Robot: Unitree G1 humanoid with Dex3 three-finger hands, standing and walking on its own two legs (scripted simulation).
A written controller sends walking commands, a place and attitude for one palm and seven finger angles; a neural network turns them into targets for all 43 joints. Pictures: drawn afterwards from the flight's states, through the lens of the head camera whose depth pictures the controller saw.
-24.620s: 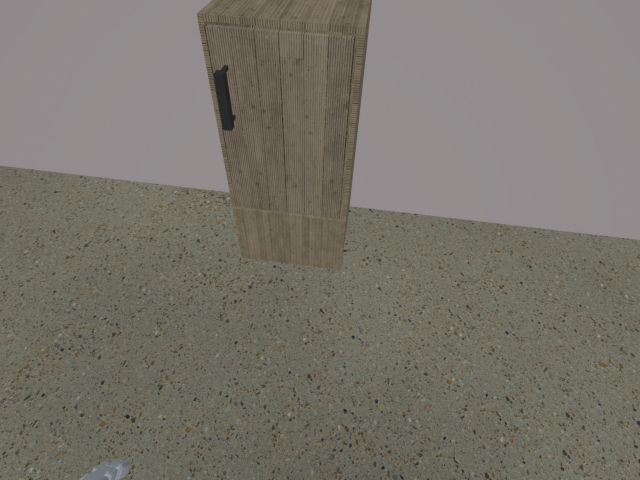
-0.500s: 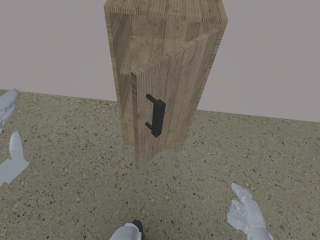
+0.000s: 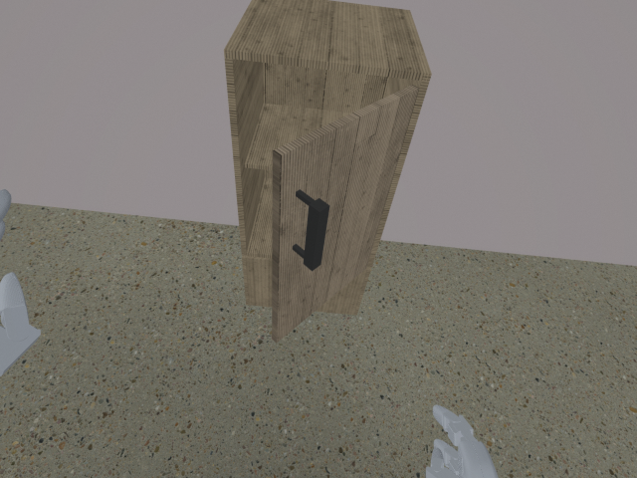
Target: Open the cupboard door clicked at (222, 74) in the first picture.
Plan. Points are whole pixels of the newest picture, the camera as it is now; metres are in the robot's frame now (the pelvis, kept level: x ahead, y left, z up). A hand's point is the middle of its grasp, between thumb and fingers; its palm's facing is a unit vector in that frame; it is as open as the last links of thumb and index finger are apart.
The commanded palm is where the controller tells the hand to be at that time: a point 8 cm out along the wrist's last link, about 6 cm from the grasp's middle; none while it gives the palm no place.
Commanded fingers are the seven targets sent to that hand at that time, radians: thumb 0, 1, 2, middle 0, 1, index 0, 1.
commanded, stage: stop stepping back and stand still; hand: left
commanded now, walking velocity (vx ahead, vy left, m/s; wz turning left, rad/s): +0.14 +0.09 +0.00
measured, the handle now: (307, 230) +0.54 +0.04 -0.04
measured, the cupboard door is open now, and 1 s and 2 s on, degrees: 49 49 49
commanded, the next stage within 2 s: let the arm hang, fingers relaxed in 0.28 s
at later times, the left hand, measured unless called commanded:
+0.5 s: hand (103, 395) +0.20 +0.26 +0.01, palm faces +0.19 -0.87 -0.46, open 7.4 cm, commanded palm none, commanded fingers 0.00 0.90 0.90 -0.20 -0.30 -0.20 -0.30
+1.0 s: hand out of the picture -0.09 +0.19 -0.18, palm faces +0.08 -0.97 -0.23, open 7.3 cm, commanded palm none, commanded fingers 0.00 0.90 0.90 -0.20 -0.30 -0.20 -0.30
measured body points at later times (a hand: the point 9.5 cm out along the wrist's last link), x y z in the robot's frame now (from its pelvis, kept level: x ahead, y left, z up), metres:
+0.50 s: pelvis -0.03 +0.01 -0.02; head -0.02 -0.01 +0.43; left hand +0.19 +0.30 +0.04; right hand +0.13 -0.25 -0.12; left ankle +0.02 +0.11 -0.74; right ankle -0.06 -0.11 -0.73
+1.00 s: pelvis -0.04 +0.00 +0.00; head -0.02 +0.00 +0.45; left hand -0.09 +0.24 -0.16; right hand -0.04 -0.24 -0.16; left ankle +0.02 +0.11 -0.74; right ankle -0.04 -0.11 -0.74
